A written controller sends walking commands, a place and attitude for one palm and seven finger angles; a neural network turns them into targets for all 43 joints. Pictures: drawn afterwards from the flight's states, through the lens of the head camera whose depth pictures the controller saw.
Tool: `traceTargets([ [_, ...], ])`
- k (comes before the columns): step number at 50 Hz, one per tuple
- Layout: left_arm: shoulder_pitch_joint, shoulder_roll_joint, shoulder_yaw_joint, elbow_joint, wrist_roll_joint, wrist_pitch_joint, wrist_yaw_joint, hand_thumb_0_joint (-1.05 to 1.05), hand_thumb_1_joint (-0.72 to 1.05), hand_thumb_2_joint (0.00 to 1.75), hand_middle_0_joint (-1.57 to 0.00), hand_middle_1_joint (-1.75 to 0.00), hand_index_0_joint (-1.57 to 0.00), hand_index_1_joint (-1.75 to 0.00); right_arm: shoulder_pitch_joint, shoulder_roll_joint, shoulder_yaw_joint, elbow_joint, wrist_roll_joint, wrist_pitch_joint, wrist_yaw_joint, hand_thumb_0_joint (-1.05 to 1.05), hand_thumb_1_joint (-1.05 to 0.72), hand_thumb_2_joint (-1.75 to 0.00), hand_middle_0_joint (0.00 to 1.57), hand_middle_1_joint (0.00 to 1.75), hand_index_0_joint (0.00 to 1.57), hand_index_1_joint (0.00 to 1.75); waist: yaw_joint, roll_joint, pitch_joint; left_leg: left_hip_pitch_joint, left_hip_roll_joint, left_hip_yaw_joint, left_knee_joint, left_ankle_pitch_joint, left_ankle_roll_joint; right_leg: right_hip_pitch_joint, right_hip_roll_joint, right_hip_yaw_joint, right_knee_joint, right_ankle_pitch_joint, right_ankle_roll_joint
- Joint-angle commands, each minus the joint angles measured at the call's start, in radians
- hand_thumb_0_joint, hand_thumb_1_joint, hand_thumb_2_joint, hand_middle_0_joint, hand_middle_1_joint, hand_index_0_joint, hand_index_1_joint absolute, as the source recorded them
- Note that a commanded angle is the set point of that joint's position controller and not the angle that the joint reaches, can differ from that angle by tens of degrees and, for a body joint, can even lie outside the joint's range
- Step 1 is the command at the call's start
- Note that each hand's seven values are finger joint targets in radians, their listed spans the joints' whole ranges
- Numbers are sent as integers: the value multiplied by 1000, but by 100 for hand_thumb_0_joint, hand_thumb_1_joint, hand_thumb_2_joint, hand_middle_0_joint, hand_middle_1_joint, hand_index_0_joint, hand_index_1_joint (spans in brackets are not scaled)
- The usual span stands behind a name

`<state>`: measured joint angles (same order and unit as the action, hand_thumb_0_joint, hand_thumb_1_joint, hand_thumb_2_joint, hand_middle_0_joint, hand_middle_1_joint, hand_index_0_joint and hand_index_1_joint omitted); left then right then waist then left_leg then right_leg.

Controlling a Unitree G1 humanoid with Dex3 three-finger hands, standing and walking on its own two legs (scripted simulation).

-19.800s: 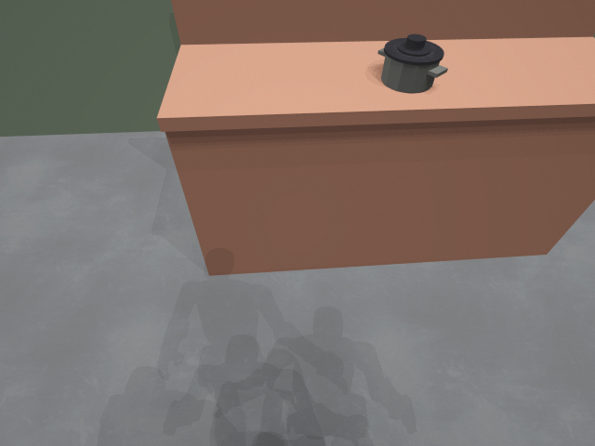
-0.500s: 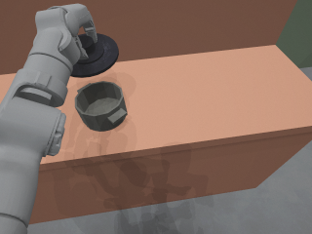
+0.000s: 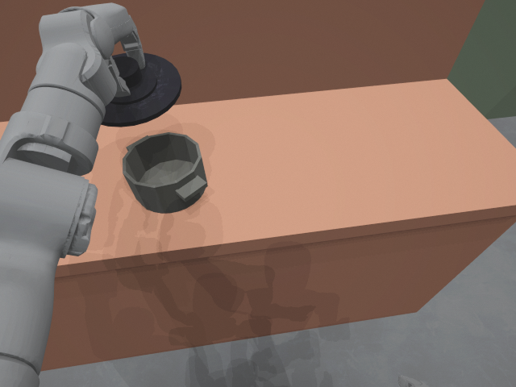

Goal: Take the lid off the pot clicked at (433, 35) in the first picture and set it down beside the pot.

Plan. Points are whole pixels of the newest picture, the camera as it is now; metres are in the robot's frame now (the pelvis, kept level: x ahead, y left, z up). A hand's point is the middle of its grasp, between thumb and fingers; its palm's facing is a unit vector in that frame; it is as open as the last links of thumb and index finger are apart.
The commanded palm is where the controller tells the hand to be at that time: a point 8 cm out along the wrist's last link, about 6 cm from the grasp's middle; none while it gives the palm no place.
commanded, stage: move the lid sideways beside the pot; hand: left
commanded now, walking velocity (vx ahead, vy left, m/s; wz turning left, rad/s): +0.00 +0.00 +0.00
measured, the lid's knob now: (122, 72) +0.52 +0.18 +0.24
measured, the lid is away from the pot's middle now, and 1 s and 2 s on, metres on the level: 0.01 0.15 0.24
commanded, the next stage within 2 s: lower the lid onto the table in 1.90 s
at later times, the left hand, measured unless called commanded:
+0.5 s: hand (58, 83) +0.48 +0.25 +0.24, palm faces -0.25 -0.09 -0.96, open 8.4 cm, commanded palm +0.48 +0.25 +0.31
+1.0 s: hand (16, 87) +0.48 +0.31 +0.24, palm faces -0.25 -0.09 -0.96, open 8.4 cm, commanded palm +0.48 +0.32 +0.31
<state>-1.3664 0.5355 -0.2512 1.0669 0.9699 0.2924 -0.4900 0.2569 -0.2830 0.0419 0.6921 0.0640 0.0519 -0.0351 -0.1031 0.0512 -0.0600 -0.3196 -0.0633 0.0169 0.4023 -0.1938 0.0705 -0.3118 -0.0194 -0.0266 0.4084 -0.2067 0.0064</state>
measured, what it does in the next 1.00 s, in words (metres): stands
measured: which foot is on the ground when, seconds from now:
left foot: down 0.00-1.00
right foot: down 0.00-1.00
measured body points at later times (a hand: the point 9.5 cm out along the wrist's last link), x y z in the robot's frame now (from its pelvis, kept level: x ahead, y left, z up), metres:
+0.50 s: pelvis +0.00 +0.01 +0.00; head +0.04 +0.00 +0.45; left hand +0.49 +0.25 +0.30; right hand +0.08 -0.26 -0.12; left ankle +0.00 +0.07 -0.74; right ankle -0.01 -0.13 -0.74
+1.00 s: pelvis +0.01 +0.03 +0.00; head +0.06 +0.03 +0.45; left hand +0.49 +0.31 +0.30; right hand +0.06 -0.24 -0.12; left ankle +0.00 +0.08 -0.74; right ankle -0.01 -0.13 -0.74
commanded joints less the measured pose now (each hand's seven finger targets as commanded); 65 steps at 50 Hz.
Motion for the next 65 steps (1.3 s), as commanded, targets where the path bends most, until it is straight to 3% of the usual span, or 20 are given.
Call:
traceTargets([
  [1,-607,277,64,-244,27,-14,48,0,56,103,-94,-113,-78,-106,-12,-133,-47,-112,3,-24,-11,0,-90,-90,20,30,20,30,2,-39,-417,255,20,-70,2,277,4,91,30,4,-17,267,-49],
  [15,-473,366,96,-178,22,-51,15,0,56,103,-94,-113,-78,-106,17,-160,-56,-107,14,1,-17,0,-90,-90,20,30,20,30,0,-34,-343,217,21,-58,12,302,12,94,34,-4,-36,292,-51],
  [16,-486,420,133,-196,38,-55,15,0,56,103,-94,-113,-78,-106,17,-156,-56,-105,11,3,-16,0,-90,-90,20,30,20,30,9,-43,-372,217,22,-56,16,301,12,111,36,2,-23,300,-47],
  [20,-559,357,65,-337,13,-82,1,0,56,103,-94,-113,-78,-106,2,-153,-62,-126,18,7,-15,0,-90,-90,20,30,20,30,-8,38,-434,315,29,-71,35,414,13,83,33,0,-33,324,-47],
  [23,-509,466,154,-281,28,-92,-6,0,56,103,-94,-113,-78,-106,27,-156,-64,-110,13,11,-19,0,-90,-90,20,30,20,30,1,-1,-420,300,29,-74,38,381,16,75,46,-4,-33,288,-45],
  [27,-533,395,86,-255,16,-101,-16,0,56,103,-94,-113,-78,-106,24,-157,-63,-100,19,17,-19,0,-90,-90,20,30,20,30,-13,43,-369,303,31,-76,35,379,9,20,47,-18,-38,254,-46],
  [29,-521,445,111,-233,25,-105,-13,0,56,103,-94,-113,-78,-106,31,-163,-58,-95,22,20,-20,0,-90,-90,20,30,20,30,-8,34,-355,278,31,-75,22,319,6,27,49,-20,-44,218,-48],
  [35,-541,418,98,-349,2,-145,-10,0,56,103,-94,-113,-78,-106,45,-168,-72,-102,19,13,-18,0,-90,-90,20,30,20,30,-14,110,-449,402,43,-105,52,502,-15,-8,50,-25,-49,246,-52],
  [39,-451,478,142,-168,7,-141,-21,0,56,103,-94,-113,-78,-106,58,-171,-61,-80,24,25,-22,0,-90,-90,20,30,20,30,-9,-5,-345,275,38,-82,28,349,0,8,55,-31,-46,211,-45],
  [40,-440,481,137,-164,-3,-145,-17,0,56,103,-94,-113,-78,-106,56,-183,-62,-82,27,28,-20,0,-90,-90,20,30,20,30,-10,25,-339,270,36,-82,28,371,-5,11,47,-30,-51,227,-51],
  [43,-560,505,131,-264,29,-159,-13,0,56,103,-94,-113,-78,-106,54,-173,-64,-84,23,26,-21,0,-90,-90,20,30,20,30,-10,37,-399,315,45,-93,30,395,-6,13,54,-27,-46,221,-48],
  [46,-610,546,169,-409,35,-193,0,0,56,103,-94,-113,-78,-106,63,-167,-74,-100,10,14,-22,0,-90,-90,20,30,20,30,-2,146,-508,436,54,-122,60,566,-30,-7,59,-23,-41,233,-51],
  [50,-358,536,163,-78,1,-191,-19,0,56,103,-94,-113,-78,-106,83,-183,-57,-83,32,37,-27,0,-90,-90,20,30,20,30,-9,1,-318,239,41,-75,28,376,-5,20,52,-31,-54,222,-46],
  [52,-455,540,144,-150,20,-182,-22,0,56,103,-94,-113,-78,-106,62,-181,-60,-93,31,41,-25,0,-90,-90,20,30,20,30,-5,10,-338,243,45,-76,21,351,-1,17,53,-30,-45,208,-46],
  [55,-564,515,118,-301,32,-200,-10,0,56,103,-94,-113,-78,-106,76,-181,-74,-94,25,32,-22,0,-90,-90,20,30,20,30,-15,159,-412,392,61,-114,53,534,-34,-58,57,-34,-56,201,-53],
  [56,-572,611,196,-347,51,-211,-5,0,56,103,-94,-113,-78,-106,88,-178,-75,-91,16,28,-25,0,-90,-90,20,30,20,30,0,143,-464,412,65,-123,61,554,-34,-30,64,-27,-49,205,-50],
  [58,-496,664,255,-313,48,-230,-5,0,56,103,-94,-113,-78,-106,93,-174,-70,-103,13,25,-33,0,-90,-90,20,30,20,30,9,119,-497,402,55,-114,70,576,-21,7,64,-23,-40,233,-50],
  [62,-411,530,144,-127,14,-212,-32,0,56,103,-94,-113,-78,-106,90,-181,-65,-78,30,46,-27,0,-90,-90,20,30,20,30,-12,43,-322,287,57,-95,45,434,-16,-49,62,-41,-51,187,-42],
  [63,-415,562,159,-131,15,-206,-31,0,56,103,-94,-113,-78,-106,94,-186,-65,-77,34,50,-24,0,-90,-90,20,30,20,30,-8,23,-306,268,59,-94,34,380,-12,-42,64,-41,-56,166,-42],
  [65,-486,572,153,-228,23,-211,-23,0,56,103,-94,-113,-78,-106,81,-196,-69,-86,34,50,-21,0,-90,-90,20,30,20,30,-6,122,-366,333,61,-105,49,481,-28,-54,58,-40,-51,185,-53],
])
